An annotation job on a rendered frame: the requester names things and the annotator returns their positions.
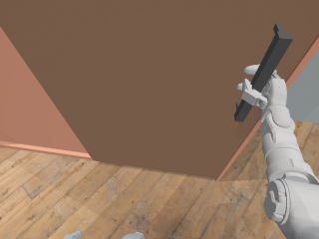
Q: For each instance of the right robot forearm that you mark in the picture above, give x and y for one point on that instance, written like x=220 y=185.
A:
x=281 y=150

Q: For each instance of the robot right hand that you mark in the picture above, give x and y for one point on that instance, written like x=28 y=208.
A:
x=273 y=94

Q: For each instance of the wardrobe door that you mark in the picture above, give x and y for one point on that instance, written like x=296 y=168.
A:
x=27 y=114
x=153 y=83

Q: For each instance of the right robot upper arm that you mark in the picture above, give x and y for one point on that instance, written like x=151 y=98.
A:
x=294 y=207

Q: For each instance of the handle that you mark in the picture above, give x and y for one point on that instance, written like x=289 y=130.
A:
x=270 y=61

